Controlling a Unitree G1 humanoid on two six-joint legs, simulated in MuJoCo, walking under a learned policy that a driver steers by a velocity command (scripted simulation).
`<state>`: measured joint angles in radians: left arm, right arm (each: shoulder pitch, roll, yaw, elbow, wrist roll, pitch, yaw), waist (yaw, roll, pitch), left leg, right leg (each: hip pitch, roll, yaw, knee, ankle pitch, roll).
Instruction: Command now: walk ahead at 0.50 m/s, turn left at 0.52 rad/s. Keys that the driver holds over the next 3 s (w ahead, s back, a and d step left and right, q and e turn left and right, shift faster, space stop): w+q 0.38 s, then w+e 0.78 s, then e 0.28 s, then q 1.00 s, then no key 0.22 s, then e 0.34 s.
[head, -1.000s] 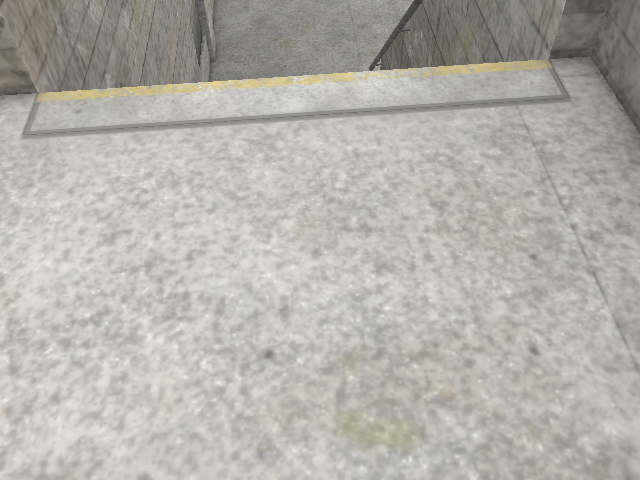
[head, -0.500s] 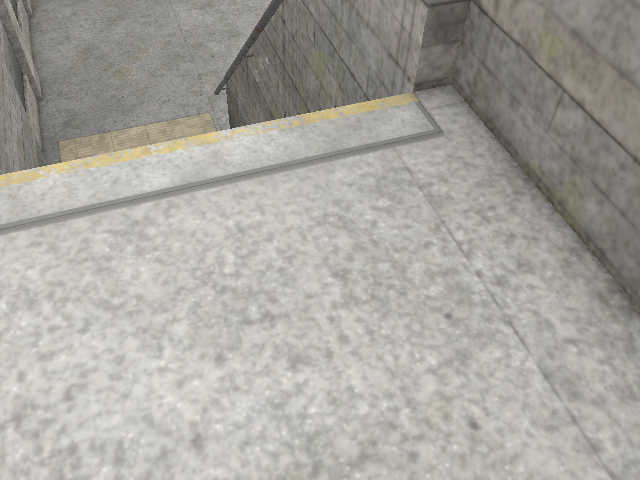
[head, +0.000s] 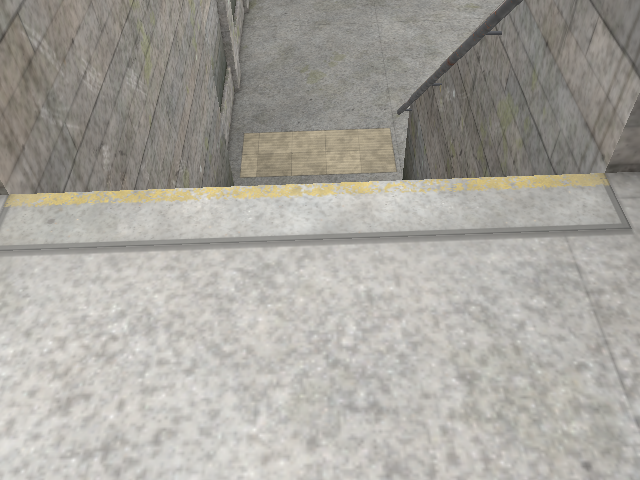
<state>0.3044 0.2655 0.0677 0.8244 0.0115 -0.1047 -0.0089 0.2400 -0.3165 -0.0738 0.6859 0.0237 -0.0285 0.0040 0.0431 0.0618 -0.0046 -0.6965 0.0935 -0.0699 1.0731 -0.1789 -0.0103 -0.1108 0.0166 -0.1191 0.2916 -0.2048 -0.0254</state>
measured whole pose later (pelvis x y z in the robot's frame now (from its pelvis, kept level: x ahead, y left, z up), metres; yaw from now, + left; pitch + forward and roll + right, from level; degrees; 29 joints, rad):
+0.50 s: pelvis +0.25 +0.10 +0.00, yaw +16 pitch +2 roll +0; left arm 0.14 0.31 0.05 0.76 0.00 -0.09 -0.01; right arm 0.32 -0.27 -0.05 0.66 0.00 -0.06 0.02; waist -0.02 -0.04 0.04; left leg -0.21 -0.10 -0.03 0.35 -0.16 0.10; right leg -0.66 -0.12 0.05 1.02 -0.19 0.03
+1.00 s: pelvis +0.55 +0.09 -0.01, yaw +3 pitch +2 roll +0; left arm 0.26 0.29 0.06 0.71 -0.01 -0.06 -0.03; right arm 0.24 -0.29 -0.03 0.69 -0.01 -0.11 0.01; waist 0.01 0.02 0.03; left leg -0.49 0.04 -0.06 1.15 -0.36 0.00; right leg -0.31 0.12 0.03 0.43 -0.15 -0.10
